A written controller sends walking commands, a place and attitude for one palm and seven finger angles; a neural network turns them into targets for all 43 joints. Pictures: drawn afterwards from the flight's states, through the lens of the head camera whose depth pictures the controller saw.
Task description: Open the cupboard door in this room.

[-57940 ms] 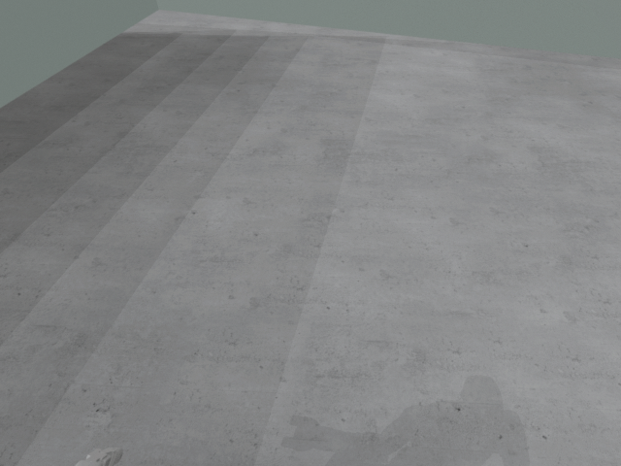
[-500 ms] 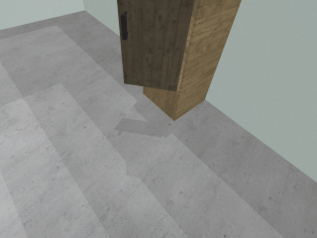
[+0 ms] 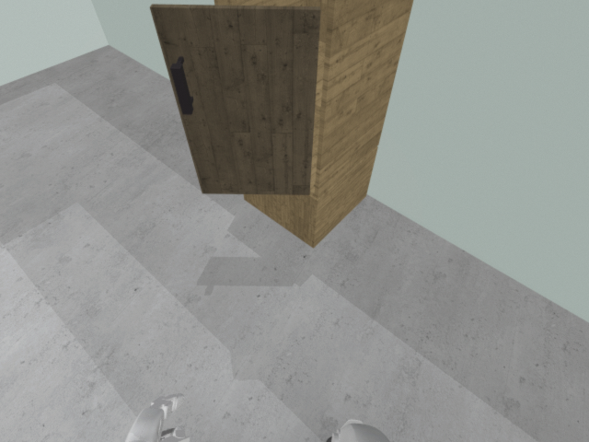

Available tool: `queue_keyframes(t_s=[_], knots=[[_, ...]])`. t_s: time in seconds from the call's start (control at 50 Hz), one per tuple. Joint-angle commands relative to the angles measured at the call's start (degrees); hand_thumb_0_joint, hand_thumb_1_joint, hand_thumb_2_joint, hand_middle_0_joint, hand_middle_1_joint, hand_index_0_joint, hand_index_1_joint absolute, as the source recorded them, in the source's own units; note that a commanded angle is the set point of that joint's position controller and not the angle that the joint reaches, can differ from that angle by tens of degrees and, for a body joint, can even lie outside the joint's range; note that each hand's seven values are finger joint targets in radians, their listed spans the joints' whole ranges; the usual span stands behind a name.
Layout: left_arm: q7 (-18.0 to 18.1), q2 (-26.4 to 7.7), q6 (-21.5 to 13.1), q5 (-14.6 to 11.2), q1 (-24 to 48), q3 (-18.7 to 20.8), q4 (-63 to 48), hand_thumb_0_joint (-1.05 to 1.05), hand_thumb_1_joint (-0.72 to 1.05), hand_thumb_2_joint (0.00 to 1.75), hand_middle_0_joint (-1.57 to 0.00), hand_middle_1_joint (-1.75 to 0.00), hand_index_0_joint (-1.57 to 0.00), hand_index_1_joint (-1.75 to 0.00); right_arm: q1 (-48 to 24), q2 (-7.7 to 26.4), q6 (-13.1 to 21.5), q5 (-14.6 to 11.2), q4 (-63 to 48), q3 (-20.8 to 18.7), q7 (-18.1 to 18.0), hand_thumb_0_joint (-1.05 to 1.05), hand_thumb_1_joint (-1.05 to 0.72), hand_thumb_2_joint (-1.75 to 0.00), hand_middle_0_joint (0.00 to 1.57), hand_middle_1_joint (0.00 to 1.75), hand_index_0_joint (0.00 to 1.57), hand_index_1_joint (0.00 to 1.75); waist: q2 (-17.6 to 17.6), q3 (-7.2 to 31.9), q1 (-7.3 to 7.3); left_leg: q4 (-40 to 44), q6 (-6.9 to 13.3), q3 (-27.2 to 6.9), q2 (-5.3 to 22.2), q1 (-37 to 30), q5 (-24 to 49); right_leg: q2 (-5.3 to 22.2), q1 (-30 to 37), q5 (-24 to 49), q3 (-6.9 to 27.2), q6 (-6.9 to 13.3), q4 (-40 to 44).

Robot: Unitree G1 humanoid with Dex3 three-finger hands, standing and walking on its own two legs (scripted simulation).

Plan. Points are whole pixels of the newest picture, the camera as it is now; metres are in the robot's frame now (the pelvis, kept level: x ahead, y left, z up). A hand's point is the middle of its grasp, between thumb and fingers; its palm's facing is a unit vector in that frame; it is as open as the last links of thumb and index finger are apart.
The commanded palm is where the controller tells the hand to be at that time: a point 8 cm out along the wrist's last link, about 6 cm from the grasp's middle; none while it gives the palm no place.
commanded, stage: take the last steps up to it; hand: left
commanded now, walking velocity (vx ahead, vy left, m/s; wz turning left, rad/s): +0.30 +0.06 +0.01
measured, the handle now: (184, 85) +0.90 +0.27 -0.01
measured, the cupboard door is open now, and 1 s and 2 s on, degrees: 40 40 40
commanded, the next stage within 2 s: come to a stop and stand still in 0.66 s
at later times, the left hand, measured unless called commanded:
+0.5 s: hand out of the picture +0.14 +0.23 -0.19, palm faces +0.11 -0.98 -0.19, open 7.3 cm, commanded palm none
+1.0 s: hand (183, 294) +0.41 +0.22 -0.17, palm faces +0.04 -0.98 -0.19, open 7.3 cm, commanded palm none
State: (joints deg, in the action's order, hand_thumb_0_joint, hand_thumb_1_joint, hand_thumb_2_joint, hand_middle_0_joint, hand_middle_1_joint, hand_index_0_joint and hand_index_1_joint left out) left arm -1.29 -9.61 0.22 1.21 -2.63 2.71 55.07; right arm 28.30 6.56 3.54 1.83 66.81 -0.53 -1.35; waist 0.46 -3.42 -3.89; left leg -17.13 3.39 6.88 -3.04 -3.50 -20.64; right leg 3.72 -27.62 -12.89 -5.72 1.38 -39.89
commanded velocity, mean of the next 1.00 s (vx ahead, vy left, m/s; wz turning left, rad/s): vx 0.10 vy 0.06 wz -0.01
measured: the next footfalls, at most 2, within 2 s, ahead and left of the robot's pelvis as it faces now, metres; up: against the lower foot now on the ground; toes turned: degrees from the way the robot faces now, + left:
right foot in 0.06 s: +0.13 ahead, -0.11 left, +0.00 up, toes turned -6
left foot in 0.44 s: +0.30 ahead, +0.15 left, +0.00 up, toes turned +8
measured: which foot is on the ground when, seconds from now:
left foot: down 0.00-0.04, up 0.06-0.42, down 0.44-0.82, up 0.84-0.98, down 1.00-1.00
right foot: up 0.00-0.04, down 0.06-0.44, up 0.46-0.78, down 0.80-1.00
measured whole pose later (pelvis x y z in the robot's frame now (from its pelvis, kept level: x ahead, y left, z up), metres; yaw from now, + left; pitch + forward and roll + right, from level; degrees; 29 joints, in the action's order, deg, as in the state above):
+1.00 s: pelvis +0.33 +0.04 +0.00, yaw +1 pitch -1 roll +0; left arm 1.7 -9.4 -0.6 0.4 -8.2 1.9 59.6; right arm 15.7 9.2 -1.1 0.3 63.5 -1.6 -1.5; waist 0.6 -4.0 -1.3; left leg -31.1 -2.1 4.7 1.6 13.8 -16.1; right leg 3.3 -14.8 -16.2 -6.6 0.5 -32.0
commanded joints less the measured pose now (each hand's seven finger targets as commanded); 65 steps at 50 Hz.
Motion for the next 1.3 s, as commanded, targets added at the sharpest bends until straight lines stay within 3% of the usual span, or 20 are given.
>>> queue_keyframes(t_s=[0.0,0.04,0.1,0.16,0.3,0.38,0.42,0.48,0.58,0.74,0.78,0.8,0.84,0.88,0.96,1.06,1.14,1.2,1.24,1.28], knots=[[0.61,-6.51,-3.09,0.12,-15.2,1.82,0.08,0.0,0.9,0.9,-0.2,-0.3,-0.2,-0.3,1.94,8.8,0.82,-1.16,-1.33,-1.83,-0.51,0.0,-0.9,-0.9,0.2,0.3,0.2,0.3,-0.73,6.09,9.76,-21.27,1.73,-4.71,11.95,14.82,42.7,-0.56,30.64,6.52,2.42,3.71,9.23],[1.71,-14.68,-3.16,-0.74,-26.41,3.53,3.37,0.0,0.9,0.9,-0.2,-0.3,-0.2,-0.3,1.57,7.32,0.76,-2.08,-4.67,-2.23,-0.23,0.0,-0.9,-0.9,0.2,0.3,0.2,0.3,9.88,13.0,10.87,-54.88,-2.56,-2.15,1.38,36.44,-13.84,26.03,44.72,18.13,34.69,15.99,19.92],[2.23,-6.59,-3.41,-0.87,-13.97,1.7,0.75,0.0,0.9,0.9,-0.2,-0.3,-0.2,-0.3,-7.21,4.48,-1.13,-0.73,-6.48,-2.54,0.6,0.0,-0.9,-0.9,0.2,0.3,0.2,0.3,5.47,-2.08,6.01,-53.5,-2.78,-8.87,9.41,38.21,-0.71,18.03,18.43,1.38,21.02,10.12,27.8],[2.13,-4.35,-4.51,-0.22,-12.91,1.27,1.42,0.0,0.9,0.9,-0.2,-0.3,-0.2,-0.3,-3.72,2.15,-2.25,-0.27,-5.3,-2.4,1.37,0.0,-0.9,-0.9,0.2,0.3,0.2,0.3,6.1,0.12,2.88,-42.16,-4.48,-5.47,9.78,31.53,3.0,13.02,12.79,4.52,10.18,7.64,29.42],[1.13,-8.19,-4.79,0.15,-15.48,2.36,3.58,0.0,0.9,0.9,-0.2,-0.3,-0.2,-0.3,-14.48,3.38,-1.2,-0.25,-10.64,-2.94,2.98,0.0,-0.9,-0.9,0.2,0.3,0.2,0.3,7.0,-0.61,5.21,-20.52,-5.16,-1.4,7.03,28.83,7.71,12.46,16.85,0.97,8.85,7.22,27.86],[1.08,-8.57,-3.74,-0.01,-14.61,2.29,3.99,0.0,0.9,0.9,-0.2,-0.3,-0.2,-0.3,-9.78,7.85,-0.18,-0.14,-9.53,-3.59,2.47,0.0,-0.9,-0.9,0.2,0.3,0.2,0.3,1.41,0.71,0.87,-9.63,-4.1,0.11,4.67,9.83,8.65,9.27,9.24,1.37,4.89,4.18,15.79],[0.59,-3.85,-3.63,-0.57,-15.14,1.09,1.25,0.0,0.9,0.9,-0.2,-0.3,-0.2,-0.3,2.91,18.36,-0.02,0.86,-7.17,-5.75,1.12,0.0,-0.9,-0.9,0.2,0.3,0.2,0.3,-17.97,8.02,-3.39,-0.15,6.04,-27.89,25.47,-5.56,6.72,-2.74,-6.68,-19.72,-4.03,-0.75,-16.16],[0.79,-4.78,-3.39,-0.18,-9.82,0.88,0.22,0.0,0.9,0.9,-0.2,-0.3,-0.2,-0.3,-5.54,13.94,-0.4,0.03,-9.68,-4.04,0.31,0.0,-0.9,-0.9,0.2,0.3,0.2,0.3,-9.04,1.97,-0.27,5.17,8.68,-26.45,25.6,9.47,-0.14,2.57,-11.1,-13.3,4.99,0.27,-32.5],[0.27,-2.39,-1.99,0.13,-14.83,0.3,2.43,0.0,0.9,0.9,-0.2,-0.3,-0.2,-0.3,-10.21,10.72,0.85,-0.33,-9.57,-2.6,0.05,0.0,-0.9,-0.9,0.2,0.3,0.2,0.3,-6.21,4.71,4.06,4.26,6.09,-9.38,19.18,12.27,20.03,3.26,-1.11,-6.92,2.78,-1.5,-17.08],[0.73,-4.18,-2.15,0.4,-16.53,0.81,2.88,0.0,0.9,0.9,-0.2,-0.3,-0.2,-0.3,-11.99,9.63,-1.04,-0.68,-7.69,-2.64,0.42,0.0,-0.9,-0.9,0.2,0.3,0.2,0.3,-2.42,1.29,6.99,-5.21,1.82,-5.23,13.07,22.26,4.77,-0.31,20.38,0.31,0.54,-1.39,11.14],[1.71,-10.64,-3.0,0.08,-20.08,1.4,4.44,0.0,0.9,0.9,-0.2,-0.3,-0.2,-0.3,-10.05,5.7,-1.18,-1.11,-8.5,-1.58,0.74,0.0,-0.9,-0.9,0.2,0.3,0.2,0.3,12.55,1.8,7.04,-18.48,-4.23,1.81,3.6,32.08,-6.0,16.23,28.57,14.68,20.25,5.39,20.59],[1.95,-12.09,-2.75,-0.15,-19.78,1.01,4.13,0.0,0.9,0.9,-0.2,-0.3,-0.2,-0.3,-9.63,6.42,-1.65,-1.23,-8.15,-1.55,0.49,0.0,-0.9,-0.9,0.2,0.3,0.2,0.3,8.65,3.53,6.68,-23.35,-4.79,-0.69,3.78,26.84,-12.79,20.45,24.33,23.27,21.48,9.4,22.13],[3.11,-9.94,-2.99,-0.31,-14.06,0.64,3.8,0.0,0.9,0.9,-0.2,-0.3,-0.2,-0.3,-9.28,6.44,-3.17,-1.63,-6.78,-1.79,-0.33,0.0,-0.9,-0.9,0.2,0.3,0.2,0.3,17.57,4.43,4.82,-26.51,-5.25,-5.07,6.07,24.86,-11.61,17.92,22.76,45.52,16.93,10.45,18.52],[3.72,-9.76,-2.24,-0.27,-11.56,0.84,3.23,0.0,0.9,0.9,-0.2,-0.3,-0.2,-0.3,-7.83,5.95,-3.83,-2.16,-5.22,-1.69,-0.5,0.0,-0.9,-0.9,0.2,0.3,0.2,0.3,10.39,7.18,3.95,-21.41,-5.8,-4.54,5.41,23.75,-7.59,15.64,26.09,55.53,11.22,9.37,13.56],[3.81,-9.57,-0.32,-1.18,-9.79,1.36,2.76,0.0,0.9,0.9,-0.2,-0.3,-0.2,-0.3,-6.76,7.36,-4.69,-1.25,-4.42,-2.37,-0.5,0.0,-0.9,-0.9,0.2,0.3,0.2,0.3,2.39,6.92,3.71,-8.4,-5.21,-3.72,7.33,14.01,22.49,10.02,19.52,37.81,5.98,3.29,7.86],[3.54,-5.4,2.27,-0.93,-6.39,0.8,-0.49,0.0,0.9,0.9,-0.2,-0.3,-0.2,-0.3,-9.64,11.77,-4.4,-0.23,-7.94,-3.53,-1.63,0.0,-0.9,-0.9,0.2,0.3,0.2,0.3,-11.16,2.13,3.07,-3.59,7.6,-16.52,21.76,13.98,53.77,-1.84,7.51,-20.09,4.28,-1.4,-10.5],[3.18,-4.39,1.8,-0.88,-7.75,0.79,-0.6,0.0,0.9,0.9,-0.2,-0.3,-0.2,-0.3,-12.06,13.05,-4.41,0.0,-9.18,-4.17,-1.8,0.0,-0.9,-0.9,0.2,0.3,0.2,0.3,-8.14,6.11,3.25,-8.15,7.53,-13.64,20.35,6.64,56.31,-2.75,6.82,-16.28,4.22,-1.2,-5.03],[3.12,-5.35,1.0,-0.7,-12.02,0.9,0.05,0.0,0.9,0.9,-0.2,-0.3,-0.2,-0.3,-13.23,13.55,-4.58,-0.83,-9.53,-4.72,-1.41,0.0,-0.9,-0.9,0.2,0.3,0.2,0.3,-6.85,9.62,4.48,-11.63,3.47,-11.19,17.02,7.32,46.24,-2.78,16.06,-0.22,3.09,-1.27,11.43],[3.64,-9.91,-0.04,0.1,-12.96,1.37,0.33,0.0,0.9,0.9,-0.2,-0.3,-0.2,-0.3,-13.11,9.44,-4.74,-1.58,-10.61,-4.3,-0.76,0.0,-0.9,-0.9,0.2,0.3,0.2,0.3,6.96,8.58,3.75,-17.81,-3.04,-4.39,8.56,18.15,17.92,8.64,23.05,28.37,15.56,2.34,17.32],[3.47,-11.01,-0.46,0.06,-11.27,0.84,0.47,0.0,0.9,0.9,-0.2,-0.3,-0.2,-0.3,-16.01,7.07,-6.05,-1.49,-11.1,-3.65,-0.33,0.0,-0.9,-0.9,0.2,0.3,0.2,0.3,9.95,4.5,4.05,-26.83,-4.97,-5.32,3.59,21.83,-10.72,15.24,18.27,37.96,18.67,9.11,19.64]])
